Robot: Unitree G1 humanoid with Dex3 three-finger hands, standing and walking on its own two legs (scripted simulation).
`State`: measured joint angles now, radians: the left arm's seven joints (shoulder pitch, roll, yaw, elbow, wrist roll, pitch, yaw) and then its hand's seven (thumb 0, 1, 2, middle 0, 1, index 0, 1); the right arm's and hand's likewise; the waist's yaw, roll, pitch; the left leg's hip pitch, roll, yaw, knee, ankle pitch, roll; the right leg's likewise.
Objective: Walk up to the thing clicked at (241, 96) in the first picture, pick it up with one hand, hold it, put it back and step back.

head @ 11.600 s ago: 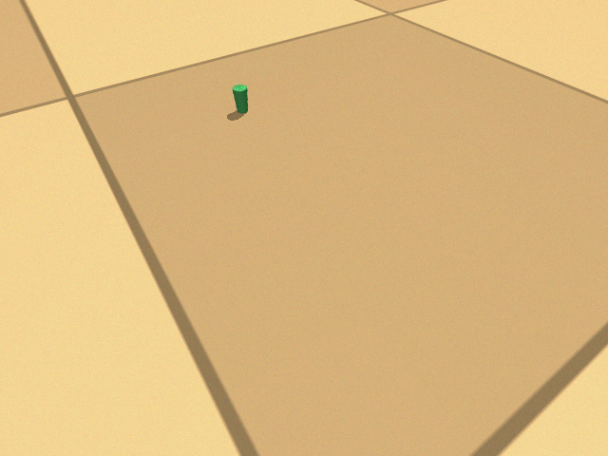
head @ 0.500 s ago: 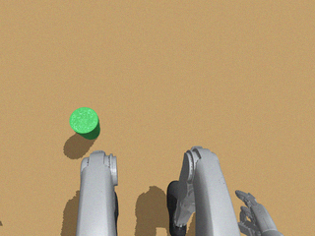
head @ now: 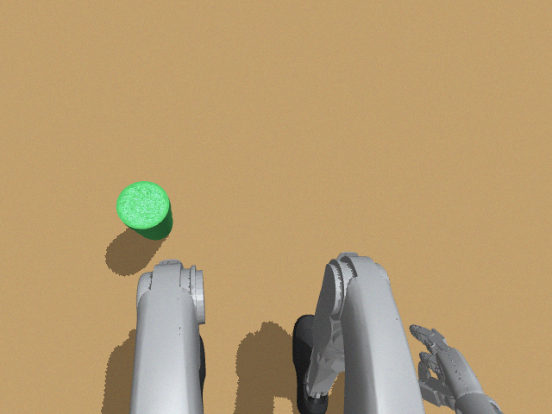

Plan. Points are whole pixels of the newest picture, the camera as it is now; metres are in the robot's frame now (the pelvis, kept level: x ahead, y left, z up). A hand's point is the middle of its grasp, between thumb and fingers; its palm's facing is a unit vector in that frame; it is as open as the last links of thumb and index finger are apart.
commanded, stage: go down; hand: left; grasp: from the side
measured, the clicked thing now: (150, 216) +0.45 +0.22 -0.30
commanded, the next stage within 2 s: approach in 0.10 s
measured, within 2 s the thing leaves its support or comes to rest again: neither
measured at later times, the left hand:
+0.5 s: hand out of the picture +0.38 +0.39 -0.06, palm faces +0.19 -0.98 -0.02, open 17.5 cm
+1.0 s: hand (112, 224) +0.41 +0.27 -0.24, palm faces +0.09 -0.99 +0.07, open 17.6 cm
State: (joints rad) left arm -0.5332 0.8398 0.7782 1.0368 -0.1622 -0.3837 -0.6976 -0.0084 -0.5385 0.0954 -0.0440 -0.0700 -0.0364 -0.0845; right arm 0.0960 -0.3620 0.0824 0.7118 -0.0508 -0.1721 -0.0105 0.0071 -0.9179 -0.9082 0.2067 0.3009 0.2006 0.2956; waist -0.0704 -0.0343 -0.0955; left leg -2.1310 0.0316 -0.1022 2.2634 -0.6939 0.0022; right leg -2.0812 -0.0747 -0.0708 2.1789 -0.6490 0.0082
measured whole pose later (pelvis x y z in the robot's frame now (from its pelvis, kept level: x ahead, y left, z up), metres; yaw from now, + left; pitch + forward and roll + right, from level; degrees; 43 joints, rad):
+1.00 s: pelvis -0.01 +0.01 -0.09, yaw -7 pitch +17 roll -14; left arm -0.60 0.75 0.64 1.37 -0.20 -0.96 -0.47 -0.01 -0.59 0.04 -0.06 -0.09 -0.06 -0.10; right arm -0.14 -0.36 0.38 0.64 -0.27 -0.10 0.09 0.00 -0.94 -0.91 0.21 0.30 0.20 0.30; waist -0.21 -0.20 0.21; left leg -2.23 0.03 -0.28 2.62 -0.71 0.00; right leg -2.11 -0.02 -0.19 2.40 -0.60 0.04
